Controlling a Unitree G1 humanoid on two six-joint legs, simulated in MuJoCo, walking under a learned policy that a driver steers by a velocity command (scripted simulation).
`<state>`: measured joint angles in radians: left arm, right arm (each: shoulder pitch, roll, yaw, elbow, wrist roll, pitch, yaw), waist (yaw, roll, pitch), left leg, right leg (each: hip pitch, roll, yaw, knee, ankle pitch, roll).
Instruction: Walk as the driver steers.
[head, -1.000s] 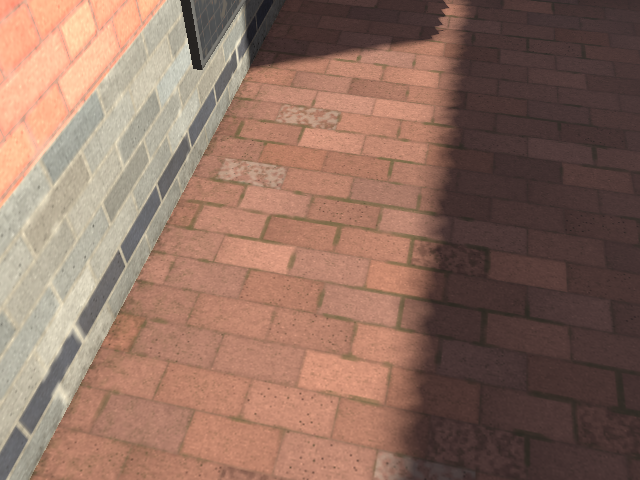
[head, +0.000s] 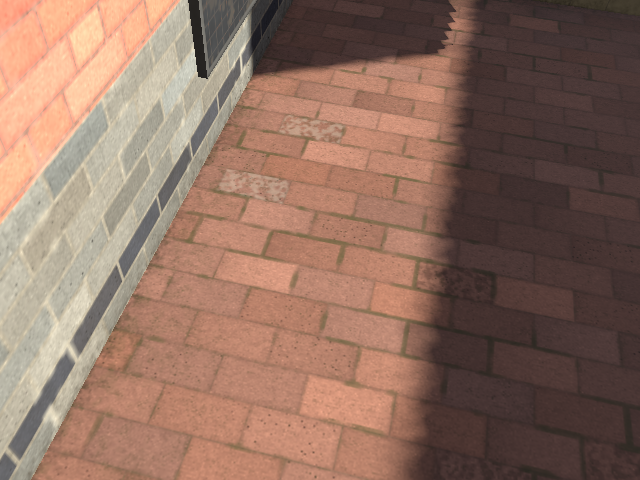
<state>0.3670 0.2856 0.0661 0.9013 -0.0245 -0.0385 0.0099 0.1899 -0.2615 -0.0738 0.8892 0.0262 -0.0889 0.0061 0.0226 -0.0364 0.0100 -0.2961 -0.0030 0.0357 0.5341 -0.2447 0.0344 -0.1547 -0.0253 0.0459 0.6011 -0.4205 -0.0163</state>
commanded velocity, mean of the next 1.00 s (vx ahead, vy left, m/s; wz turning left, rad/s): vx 0.47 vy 0.00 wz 0.00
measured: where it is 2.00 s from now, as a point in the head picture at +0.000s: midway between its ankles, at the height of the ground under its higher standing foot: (364, 253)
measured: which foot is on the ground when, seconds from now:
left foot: down 0.00-0.50, up 0.52-0.98, down 1.00-1.00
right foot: up 0.00-0.46, down 0.48-1.00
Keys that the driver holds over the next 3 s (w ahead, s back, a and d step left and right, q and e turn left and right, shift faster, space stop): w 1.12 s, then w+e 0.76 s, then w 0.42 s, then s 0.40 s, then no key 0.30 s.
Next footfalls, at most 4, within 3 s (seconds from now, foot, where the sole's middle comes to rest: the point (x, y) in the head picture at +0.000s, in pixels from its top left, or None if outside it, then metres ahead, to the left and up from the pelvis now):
0.48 right None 0.43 -0.12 -0.77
1.00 left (273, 396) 0.68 0.12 -0.77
1.56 right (390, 295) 0.97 -0.15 -0.77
2.04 left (354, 199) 1.31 -0.07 -0.77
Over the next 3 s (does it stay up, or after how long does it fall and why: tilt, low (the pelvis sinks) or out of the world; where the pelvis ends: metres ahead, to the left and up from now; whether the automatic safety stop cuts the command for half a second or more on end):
stays up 1.31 -0.20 0.00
